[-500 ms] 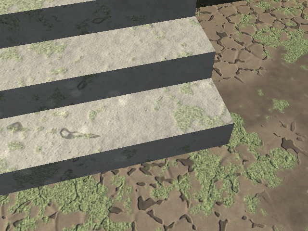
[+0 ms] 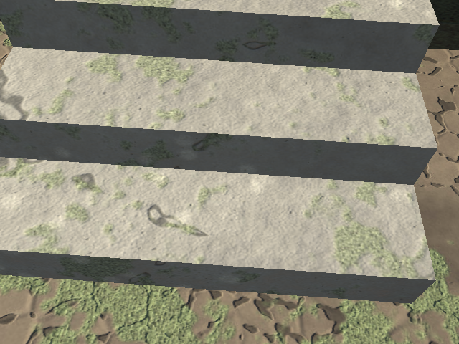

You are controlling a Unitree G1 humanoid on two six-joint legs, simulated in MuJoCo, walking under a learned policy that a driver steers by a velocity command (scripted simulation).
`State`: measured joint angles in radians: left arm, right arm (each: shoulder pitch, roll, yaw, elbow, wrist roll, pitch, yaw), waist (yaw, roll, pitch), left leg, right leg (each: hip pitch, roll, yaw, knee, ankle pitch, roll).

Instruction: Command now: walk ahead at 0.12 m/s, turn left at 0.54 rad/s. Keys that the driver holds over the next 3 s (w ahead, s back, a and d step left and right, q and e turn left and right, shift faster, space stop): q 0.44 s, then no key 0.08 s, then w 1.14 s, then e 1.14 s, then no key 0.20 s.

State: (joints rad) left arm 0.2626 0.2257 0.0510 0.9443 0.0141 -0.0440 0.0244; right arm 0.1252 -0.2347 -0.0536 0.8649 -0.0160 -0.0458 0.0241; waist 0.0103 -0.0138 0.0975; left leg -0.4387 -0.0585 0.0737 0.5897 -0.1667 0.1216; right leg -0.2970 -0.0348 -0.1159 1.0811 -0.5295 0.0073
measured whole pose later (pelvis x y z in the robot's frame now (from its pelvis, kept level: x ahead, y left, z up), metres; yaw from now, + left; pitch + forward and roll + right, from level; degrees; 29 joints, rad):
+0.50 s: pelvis +0.04 -0.04 +0.01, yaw +17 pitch +2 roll +0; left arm 0.11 0.29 0.07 0.84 -0.01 -0.04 0.04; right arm 0.13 -0.31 -0.09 0.76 0.02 0.04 -0.05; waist -0.02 0.04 0.02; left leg -0.38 -0.17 -0.21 0.49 -0.16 0.05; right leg -0.28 0.03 0.08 0.47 -0.21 0.02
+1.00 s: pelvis +0.12 +0.01 +0.03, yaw +22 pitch +0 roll +0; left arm 0.26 0.27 0.06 0.93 0.03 -0.03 -0.03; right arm 0.32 -0.24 -0.03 0.91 -0.03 -0.07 0.01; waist 0.00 -0.04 0.01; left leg -0.03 -0.06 -0.01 0.26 -0.23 0.06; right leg -0.43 -0.04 -0.03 0.91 -0.31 -0.06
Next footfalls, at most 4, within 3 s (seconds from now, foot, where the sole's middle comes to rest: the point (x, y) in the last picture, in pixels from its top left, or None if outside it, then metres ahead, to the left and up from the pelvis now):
0.48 right None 0.14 -0.15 -0.76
0.84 left None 0.07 0.08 -0.76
1.26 right None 0.39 0.00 -0.76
1.88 left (100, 217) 0.71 0.38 -0.59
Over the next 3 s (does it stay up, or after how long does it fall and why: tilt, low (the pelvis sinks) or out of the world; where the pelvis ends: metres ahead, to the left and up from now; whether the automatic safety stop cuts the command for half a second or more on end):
stays up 0.64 0.25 0.17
